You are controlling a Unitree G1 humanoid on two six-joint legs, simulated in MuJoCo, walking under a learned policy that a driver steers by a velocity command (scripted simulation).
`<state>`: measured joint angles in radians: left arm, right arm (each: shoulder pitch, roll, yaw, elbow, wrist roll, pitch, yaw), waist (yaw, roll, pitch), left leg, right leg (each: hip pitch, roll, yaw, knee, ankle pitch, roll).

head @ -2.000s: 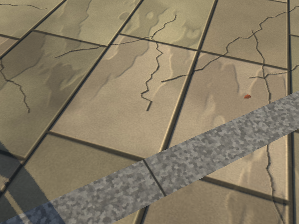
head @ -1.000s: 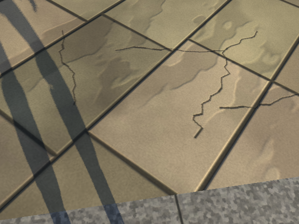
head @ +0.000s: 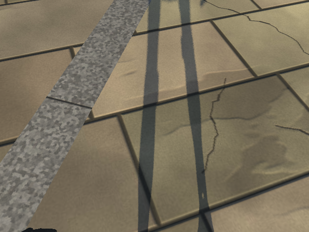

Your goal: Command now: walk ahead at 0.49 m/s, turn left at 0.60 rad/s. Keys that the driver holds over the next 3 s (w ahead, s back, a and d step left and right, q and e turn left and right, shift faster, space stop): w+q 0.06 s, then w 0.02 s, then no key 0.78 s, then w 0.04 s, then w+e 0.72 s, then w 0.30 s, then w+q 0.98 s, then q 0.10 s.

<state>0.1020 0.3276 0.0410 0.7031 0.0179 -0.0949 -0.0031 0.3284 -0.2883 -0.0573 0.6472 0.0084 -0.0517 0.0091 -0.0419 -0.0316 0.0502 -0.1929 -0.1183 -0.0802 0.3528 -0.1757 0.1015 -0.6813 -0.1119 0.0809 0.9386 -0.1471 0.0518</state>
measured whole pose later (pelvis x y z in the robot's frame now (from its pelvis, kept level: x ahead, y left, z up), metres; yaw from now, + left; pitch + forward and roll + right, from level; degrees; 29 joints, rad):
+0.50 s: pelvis +0.22 -0.05 -0.01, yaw +8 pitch +0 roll -1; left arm 0.15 0.23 0.02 0.79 0.01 -0.04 -0.02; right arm 0.20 -0.28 -0.04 0.69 0.00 0.03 -0.04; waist 0.02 0.02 0.07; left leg -0.39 0.04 -0.08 0.70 -0.32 -0.06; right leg -0.31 0.04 -0.03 0.44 -0.13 -0.05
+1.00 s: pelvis +0.30 -0.02 -0.02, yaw +7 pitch -1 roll +0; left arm 0.19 0.26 0.01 0.90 -0.02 -0.01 -0.01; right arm 0.25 -0.23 -0.04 0.76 0.00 0.00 -0.03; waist 0.01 0.00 0.00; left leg -0.22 0.00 -0.04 0.61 -0.38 0.00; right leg -0.26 0.01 0.01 0.64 -0.39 -0.03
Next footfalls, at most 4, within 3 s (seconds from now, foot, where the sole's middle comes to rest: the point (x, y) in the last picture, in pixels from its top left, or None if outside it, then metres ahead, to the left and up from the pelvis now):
0.22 right None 0.33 -0.14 -0.78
0.56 left None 0.29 0.11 -0.78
1.58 left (143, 167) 0.76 0.03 -0.78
2.04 right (208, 142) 0.89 -0.31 -0.78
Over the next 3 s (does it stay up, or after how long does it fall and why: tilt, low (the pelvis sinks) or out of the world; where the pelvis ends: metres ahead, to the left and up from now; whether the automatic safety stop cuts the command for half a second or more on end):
stays up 1.29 -0.21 -0.01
